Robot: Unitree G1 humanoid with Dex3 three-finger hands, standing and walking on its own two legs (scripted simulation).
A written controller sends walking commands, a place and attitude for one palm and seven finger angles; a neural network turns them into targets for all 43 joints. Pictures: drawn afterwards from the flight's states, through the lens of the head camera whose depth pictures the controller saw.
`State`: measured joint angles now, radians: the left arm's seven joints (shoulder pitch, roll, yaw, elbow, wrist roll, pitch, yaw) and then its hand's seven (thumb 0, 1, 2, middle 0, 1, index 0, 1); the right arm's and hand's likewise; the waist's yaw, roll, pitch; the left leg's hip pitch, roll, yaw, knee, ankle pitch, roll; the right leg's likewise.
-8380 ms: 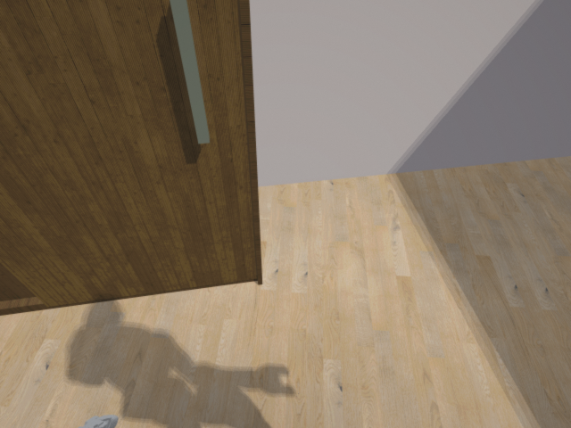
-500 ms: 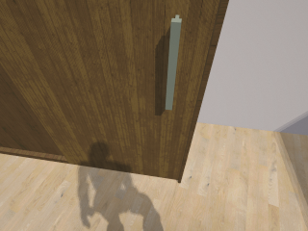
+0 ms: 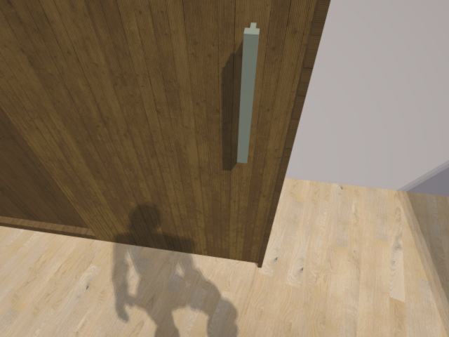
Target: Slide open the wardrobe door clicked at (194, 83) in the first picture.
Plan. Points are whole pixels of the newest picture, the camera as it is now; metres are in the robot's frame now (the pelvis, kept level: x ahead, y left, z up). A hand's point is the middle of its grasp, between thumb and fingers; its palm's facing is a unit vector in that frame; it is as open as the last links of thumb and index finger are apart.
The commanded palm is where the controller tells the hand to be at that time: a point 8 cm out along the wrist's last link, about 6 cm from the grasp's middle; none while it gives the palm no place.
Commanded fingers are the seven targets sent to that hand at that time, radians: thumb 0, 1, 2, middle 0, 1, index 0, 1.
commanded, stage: look again from close up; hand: right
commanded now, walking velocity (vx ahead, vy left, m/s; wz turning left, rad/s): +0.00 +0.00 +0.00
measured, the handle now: (247, 102) +0.55 -0.01 +0.14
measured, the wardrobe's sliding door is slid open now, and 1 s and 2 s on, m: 0.00 0.00 0.00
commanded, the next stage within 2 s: shuffle to correct the standing spot in 0.54 s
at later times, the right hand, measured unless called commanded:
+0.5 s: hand out of the picture +0.00 -0.18 -0.18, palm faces +0.02 +0.98 -0.21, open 7.4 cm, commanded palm none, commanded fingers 0.00 -0.90 -0.90 0.20 0.30 0.20 0.30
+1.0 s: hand out of the picture -0.02 -0.14 -0.18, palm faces +0.05 +0.98 -0.18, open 7.4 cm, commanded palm none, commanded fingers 0.00 -0.90 -0.90 0.20 0.30 0.20 0.30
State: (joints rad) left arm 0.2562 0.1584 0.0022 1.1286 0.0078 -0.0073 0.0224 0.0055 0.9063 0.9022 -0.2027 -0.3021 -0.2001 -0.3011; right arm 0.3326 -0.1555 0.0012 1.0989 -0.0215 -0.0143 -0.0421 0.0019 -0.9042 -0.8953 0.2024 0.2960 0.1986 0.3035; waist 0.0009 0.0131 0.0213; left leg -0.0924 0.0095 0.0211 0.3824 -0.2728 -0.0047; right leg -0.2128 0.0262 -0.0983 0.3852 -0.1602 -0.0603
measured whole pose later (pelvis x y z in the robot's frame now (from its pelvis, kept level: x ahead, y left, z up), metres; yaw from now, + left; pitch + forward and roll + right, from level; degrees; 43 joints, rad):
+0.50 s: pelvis +0.01 +0.00 +0.00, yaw +0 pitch -1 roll +0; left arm 0.24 0.19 0.00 1.13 0.01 -0.01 0.02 0.01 0.91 0.90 -0.20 -0.30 -0.20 -0.30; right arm 0.30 -0.18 0.00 1.11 -0.02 -0.01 -0.04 0.00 -0.90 -0.90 0.20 0.30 0.20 0.30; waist 0.00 0.02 0.02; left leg -0.07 0.02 0.02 0.36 -0.27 -0.01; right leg -0.19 0.04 -0.09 0.36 -0.16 -0.06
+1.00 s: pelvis +0.03 +0.03 -0.01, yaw -2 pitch +2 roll -2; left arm 0.31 0.11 0.02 1.14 0.02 0.01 0.04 0.01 0.91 0.90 -0.21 -0.30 -0.20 -0.30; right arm 0.37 -0.15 -0.02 1.10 -0.04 0.03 -0.02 0.00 -0.91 -0.90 0.20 0.30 0.20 0.30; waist 0.02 0.05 -0.01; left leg -0.16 0.03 0.05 0.51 -0.37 0.01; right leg -0.25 0.05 -0.06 0.41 -0.20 -0.03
